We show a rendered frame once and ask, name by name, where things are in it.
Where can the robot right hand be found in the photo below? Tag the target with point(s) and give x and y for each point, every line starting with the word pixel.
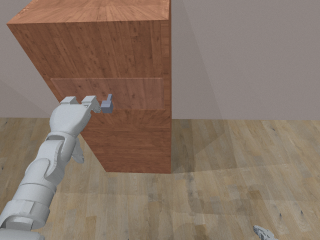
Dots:
pixel 264 234

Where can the robot left upper arm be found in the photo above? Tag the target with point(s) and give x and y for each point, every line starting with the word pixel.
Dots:
pixel 14 234

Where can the left robot forearm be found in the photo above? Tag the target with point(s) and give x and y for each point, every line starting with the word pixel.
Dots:
pixel 29 208

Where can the drawer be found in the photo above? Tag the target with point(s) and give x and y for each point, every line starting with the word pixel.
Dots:
pixel 127 92

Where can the cabinet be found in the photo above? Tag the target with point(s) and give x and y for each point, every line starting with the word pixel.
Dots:
pixel 108 39

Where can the handle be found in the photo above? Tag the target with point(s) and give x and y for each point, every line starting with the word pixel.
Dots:
pixel 107 105

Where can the robot left hand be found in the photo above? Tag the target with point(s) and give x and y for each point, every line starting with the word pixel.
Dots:
pixel 71 117

